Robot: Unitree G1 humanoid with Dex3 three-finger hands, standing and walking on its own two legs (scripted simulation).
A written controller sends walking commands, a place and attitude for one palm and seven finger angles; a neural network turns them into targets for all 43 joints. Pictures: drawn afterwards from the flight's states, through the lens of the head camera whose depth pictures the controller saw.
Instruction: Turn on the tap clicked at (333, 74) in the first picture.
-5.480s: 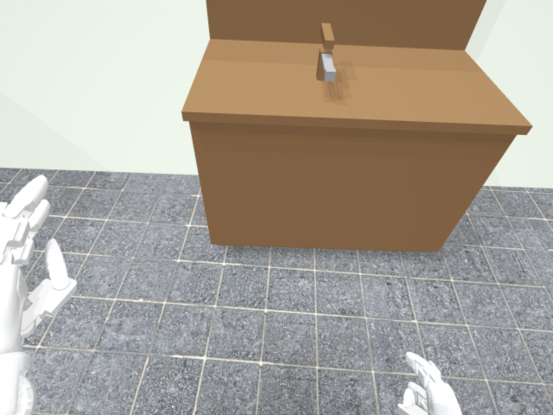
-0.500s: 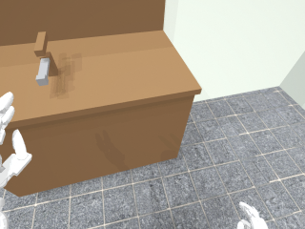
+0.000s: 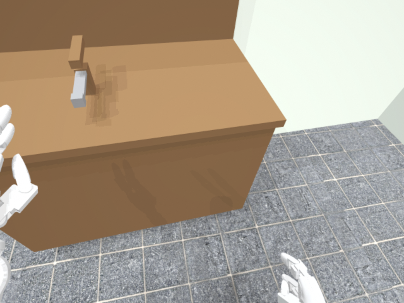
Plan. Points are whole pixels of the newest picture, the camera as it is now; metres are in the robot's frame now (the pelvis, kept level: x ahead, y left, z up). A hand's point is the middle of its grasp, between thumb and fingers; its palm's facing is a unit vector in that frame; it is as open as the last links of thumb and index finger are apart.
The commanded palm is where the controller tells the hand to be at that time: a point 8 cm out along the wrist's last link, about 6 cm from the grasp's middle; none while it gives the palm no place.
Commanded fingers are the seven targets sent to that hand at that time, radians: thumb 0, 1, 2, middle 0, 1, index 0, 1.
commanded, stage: shuffle to correct the standing spot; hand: left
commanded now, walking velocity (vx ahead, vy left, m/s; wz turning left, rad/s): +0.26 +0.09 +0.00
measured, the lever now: (78, 100) +0.53 +0.39 +0.05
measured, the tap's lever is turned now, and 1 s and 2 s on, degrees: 0 0 0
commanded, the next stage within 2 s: come to a stop and stand still in 1.02 s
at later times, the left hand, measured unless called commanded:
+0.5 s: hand (80, 139) +0.31 +0.25 +0.17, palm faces +0.36 -0.84 -0.41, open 7.4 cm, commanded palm +0.24 +0.29 +0.18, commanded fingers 0.00 0.90 0.90 -0.20 -0.30 -0.20 -0.30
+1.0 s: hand (54, 99) +0.39 +0.33 +0.18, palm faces +0.44 -0.80 -0.41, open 7.4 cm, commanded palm +0.32 +0.35 +0.18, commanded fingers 0.00 0.90 0.90 -0.20 -0.30 -0.20 -0.30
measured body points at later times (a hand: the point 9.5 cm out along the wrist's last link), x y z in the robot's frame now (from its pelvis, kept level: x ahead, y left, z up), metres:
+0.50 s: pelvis +0.09 +0.01 -0.02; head +0.11 +0.02 +0.43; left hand +0.29 +0.29 +0.19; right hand +0.24 -0.22 -0.10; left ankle +0.01 +0.07 -0.74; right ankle +0.13 -0.08 -0.73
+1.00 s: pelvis +0.16 +0.07 -0.02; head +0.18 +0.08 +0.43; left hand +0.36 +0.37 +0.20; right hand +0.35 -0.13 -0.09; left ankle +0.21 +0.20 -0.74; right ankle +0.16 -0.02 -0.72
